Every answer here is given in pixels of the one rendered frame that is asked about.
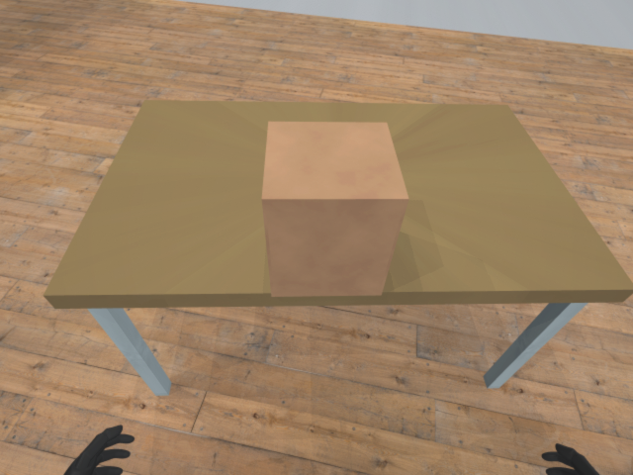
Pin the robot left hand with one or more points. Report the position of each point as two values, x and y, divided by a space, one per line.
94 453

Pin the robot right hand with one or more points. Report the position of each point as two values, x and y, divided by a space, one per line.
571 458

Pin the carton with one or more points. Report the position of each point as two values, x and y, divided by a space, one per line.
333 201

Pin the table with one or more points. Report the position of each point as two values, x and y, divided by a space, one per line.
177 222

